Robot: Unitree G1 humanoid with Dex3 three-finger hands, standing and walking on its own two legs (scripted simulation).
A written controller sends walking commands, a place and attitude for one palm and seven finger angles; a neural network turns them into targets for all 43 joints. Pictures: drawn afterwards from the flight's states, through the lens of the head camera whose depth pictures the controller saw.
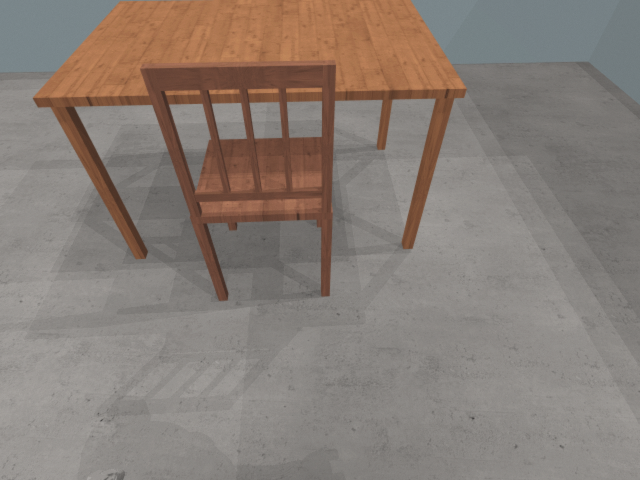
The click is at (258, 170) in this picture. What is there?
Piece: chair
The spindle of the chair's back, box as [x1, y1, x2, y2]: [239, 89, 261, 192]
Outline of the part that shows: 239,89 255,191 259,192 261,190 247,90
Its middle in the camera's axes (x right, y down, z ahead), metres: -0.18 -0.24 +0.97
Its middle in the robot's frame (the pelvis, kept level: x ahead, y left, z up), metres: +0.87 +0.22 -0.09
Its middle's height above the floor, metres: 0.68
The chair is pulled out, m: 0.00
